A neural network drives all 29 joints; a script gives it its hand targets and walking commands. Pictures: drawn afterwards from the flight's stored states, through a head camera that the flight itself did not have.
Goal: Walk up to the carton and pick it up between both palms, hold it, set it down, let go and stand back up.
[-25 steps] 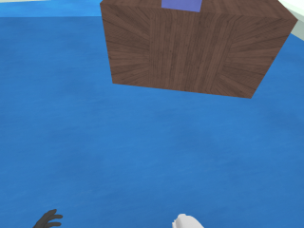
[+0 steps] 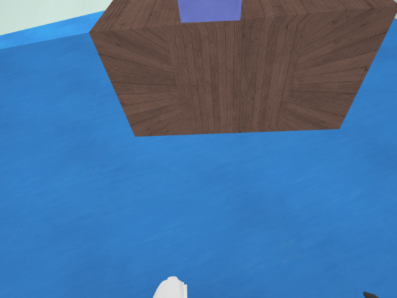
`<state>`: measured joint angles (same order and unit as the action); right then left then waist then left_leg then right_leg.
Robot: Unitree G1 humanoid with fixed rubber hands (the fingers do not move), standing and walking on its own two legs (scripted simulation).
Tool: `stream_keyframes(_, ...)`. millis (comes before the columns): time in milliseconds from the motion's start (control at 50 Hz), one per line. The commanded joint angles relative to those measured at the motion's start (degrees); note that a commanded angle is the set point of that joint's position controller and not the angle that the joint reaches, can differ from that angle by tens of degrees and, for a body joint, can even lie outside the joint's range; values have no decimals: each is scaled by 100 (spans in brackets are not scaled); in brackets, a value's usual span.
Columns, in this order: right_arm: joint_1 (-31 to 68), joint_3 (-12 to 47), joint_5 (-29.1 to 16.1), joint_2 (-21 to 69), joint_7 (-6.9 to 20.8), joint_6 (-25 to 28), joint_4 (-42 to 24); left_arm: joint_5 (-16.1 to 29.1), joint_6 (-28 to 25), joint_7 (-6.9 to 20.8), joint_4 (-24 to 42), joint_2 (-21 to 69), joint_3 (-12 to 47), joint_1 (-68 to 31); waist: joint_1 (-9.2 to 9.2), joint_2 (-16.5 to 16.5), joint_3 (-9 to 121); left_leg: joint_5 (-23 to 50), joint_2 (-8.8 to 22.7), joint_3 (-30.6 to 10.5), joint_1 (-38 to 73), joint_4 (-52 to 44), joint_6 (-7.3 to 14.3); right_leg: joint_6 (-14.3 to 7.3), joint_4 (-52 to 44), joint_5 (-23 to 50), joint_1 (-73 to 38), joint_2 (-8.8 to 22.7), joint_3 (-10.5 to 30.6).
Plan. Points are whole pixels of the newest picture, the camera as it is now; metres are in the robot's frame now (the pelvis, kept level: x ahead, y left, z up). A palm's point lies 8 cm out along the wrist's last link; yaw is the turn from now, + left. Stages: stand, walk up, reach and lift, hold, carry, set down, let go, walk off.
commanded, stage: walk up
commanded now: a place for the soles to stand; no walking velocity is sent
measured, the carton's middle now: out of the picture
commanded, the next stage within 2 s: none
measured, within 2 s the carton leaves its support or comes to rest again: neither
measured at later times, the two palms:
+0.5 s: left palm (88, 213) +0.34 +0.35 -0.09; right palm (355, 241) +0.26 -0.28 -0.07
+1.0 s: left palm (114, 161) +0.49 +0.31 -0.06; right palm (345, 177) +0.45 -0.34 -0.11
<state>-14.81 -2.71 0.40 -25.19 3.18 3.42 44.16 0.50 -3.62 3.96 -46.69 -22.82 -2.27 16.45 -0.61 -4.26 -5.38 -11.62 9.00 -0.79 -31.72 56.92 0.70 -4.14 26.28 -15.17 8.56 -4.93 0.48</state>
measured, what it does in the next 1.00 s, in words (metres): walks ahead: left foot, then right foot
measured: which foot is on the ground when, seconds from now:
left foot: up 0.00-0.18, down 0.20-0.70, up 0.72-1.00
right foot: down 0.00-0.24, up 0.26-0.64, down 0.66-1.00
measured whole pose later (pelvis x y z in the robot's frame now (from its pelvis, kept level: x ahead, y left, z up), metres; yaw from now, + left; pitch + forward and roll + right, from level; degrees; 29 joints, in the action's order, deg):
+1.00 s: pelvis +0.41 -0.02 +0.00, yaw -3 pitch -3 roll -1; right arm -20.0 -3.0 0.3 -26.5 4.0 2.0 47.1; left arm 0.1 -5.1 3.0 -45.6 -24.5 -3.1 18.6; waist -1.0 -5.1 -3.8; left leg -11.5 5.1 -3.1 -31.0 49.3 0.3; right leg -2.2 27.4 -15.3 9.2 -0.5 -4.5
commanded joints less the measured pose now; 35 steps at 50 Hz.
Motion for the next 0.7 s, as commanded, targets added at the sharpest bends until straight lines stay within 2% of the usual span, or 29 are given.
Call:
stream_keyframes(0, 343, -393, 42, -968, 69, 22, -463, -49, -299, -95, 510, -1588, -522, 122, -143, 1005, -69, 660, 6, 160, -54, -1279, -54, -621, -1280, 1345, 325, 1356, 1031)
stream_keyframes(60, 599, -427, 45, -968, 87, 99, -509, -42, -281, -150, 496, -1598, -481, 156, -65, 994, 23, 1066, -156, 189, 470, -2056, 94, -482, -1008, 1808, 263, 1382, 998)
stream_keyframes(120, 209, -483, 25, -1040, 82, 142, -322, -61, -263, -212, 506, -1636, -457, 153, 133, 882, 284, 789, -350, 187, 1293, -2300, 320, -439, -559, 1948, 227, 1562, 1174)
stream_keyframes(140, -68, -511, 34, -1086, 62, 161, -243, -52, -255, -227, 524, -1655, -440, 138, 280, 719, 460, 662, -476, 258, 1795, -2548, 414, -391, -54, 2267, 247, 1481, 1063)
stream_keyframes(160, -595, -577, 60, -1212, 24, 208, -109, -56, -254, -227, 520, -1520, -389, 249, 530, 275, 855, 482, -569, 273, 2739, -2789, 548, -305, 1060, 2495, 429, 1156, 766)
stream_keyframes(180, -1262, -679, 131, -1429, -30, 262, -10, -15, -267, -213, 530, -1208, -293, 535, 764, -315, 1419, 0, -28, -356, 3900, -3029, 808, -148, 2483, 1975, 1088, 724, 446)
stream_keyframes(200, -1514, -781, 147, -1896, -66, 271, -167, 137, -264, -275, 525, -946, -217, 1089, 741, -1506, 2228, -319, 1724, -3171, 5097, -3539, 1627, 291, 4361, -641, 2458, -255, 195)
stream_keyframes(220, -1138, -808, -53, -1828, -51, 212, -201, 34, -227, -373, 461, -1565, -267, 952, 616, -1076, 1960, -571, 1908, -3871, 4944, -3949, 1944, 166, 4758, -1404, 2963, 21, 507)
stream_keyframes(240, -831, -759, -121, -1533, -71, 170, -260, 13, -244, -362, 450, -1802, -302, 551, 573, -288, 1449, -284, 1680, -3022, 4238, -3970, 1730, 172, 4779, -1191, 2869, 311, 683)
stream_keyframes(260, -622, -640, -108, -1395, -102, 196, -329, 25, -265, -317, 380, -1647, -294, 547, 389, 49, 1010, 636, 1361, -2149, 3643, -3891, 1496, 181, 4627, -907, 2641, 467, 763)
stream_keyframes(280, -556, -545, -146, -1320, -142, 225, -335, 48, -253, -272, 313, -1495, -291, 641, 237, 17, 674, 1209, 1061, -1453, 3135, -3890, 1330, 193, 4392, -709, 2434, 600, 762)
stream_keyframes(300, -456, -491, -154, -1228, -153, 253, -301, 67, -203, -217, 267, -1395, -286, 726, 133, -90, 447, 1471, 839, -944, 2659, -3949, 1239, 219, 4214, -602, 2160, 664, 730)
stream_keyframes(320, -425, -467, -143, -1218, -147, 286, -325, 52, -167, -162, 275, -1360, -280, 745, 100, -133, 355, 1602, 710, -621, 2441, -3959, 1249, 223, 4170, -507, 2069, 633, 590)
stream_keyframes(360, -418, -452, -137, -1189, -115, 331, -425, 16, -98, -77, 299, -1246, -271, 656, 94, -268, 280, 1289, 574, -286, 2342, -4127, 1245, 263, 3678, -237, 2118, 690, 395)
stream_keyframes(400, -271, -473, -109, -1267, -82, 359, -514, -7, -55, 3, 395, -1193, -278, 354, 88, -416, 111, 318, 468, -145, 2052, -4470, 1260, 324, 2856, 33, 2098, 832, 105)
stream_keyframes(440, -214, -516, -55, -1380, -60, 360, -584, -39, -28, 68, 495, -1161, -304, -32, 159, -607, -84, -571, 519, -217, 1866, -4760, 1308, 387, 2131, 215, 2078, 990, -77)
stream_keyframes(500, -441, -550, -67, -1455, -49, 346, -572, -88, -25, 129, 560, -1202, -379, -516, 282, -463, -115, -1207, 578, -316, 1915, -4737, 1152, 333, 1153, 657, 1877, 1094, -94)
stream_keyframes(540, -519, -554, -91, -1492, -50, 328, -537, -114, -42, 136, 533, -1215, -418, -651, 287, -265, -29, -1130, 597, -332, 1929, -4540, 1021, 261, 742, 818, 1526, 1024, -171)
stream_keyframes(580, -562, -547, -98, -1545, -54, 298, -502, -127, -64, 116, 495, -1223, -432, -668, 242, -131, 73, -690, 644, -338, 2011, -4217, 962, 196, 489, 698, 1215, 918, -246)
stream_keyframes(620, -616, -473, -74, -1471, -66, 259, -468, -163, -113, 46, 385, -1344, -479, -367, -22, 218, 276, -41, 486, -70, 1848, -3379, 765, 111, 189, 460, 427, 743, -259)
stream_keyframes(640, -727, -387, -52, -1276, -68, 240, -461, -186, -159, -20, 238, -1491, -550, 129, -295, 707, 635, 461, 165, 280, 1504, -2259, 586, 15, 21, 174, -551, 678, -163)
stream_keyframes(660, -936, -255, -62, -930, -71, 236, -517, -230, -210, -109, 159, -1818, -676, 832, -610, 1643, 1206, -55, -226, 608, 660, -604, 358, -256, -310, -632, -1658, 1553, 1023)
stream_keyframes(680, -993, -205, -111, -846, -85, 201, -534, -173, -221, -157, 177, -2269, -756, 999, -637, 2281, 1192, -1804, -985, 453, -646, 394, 149, -923, -1134, -1499, -2064, 2811, 3577)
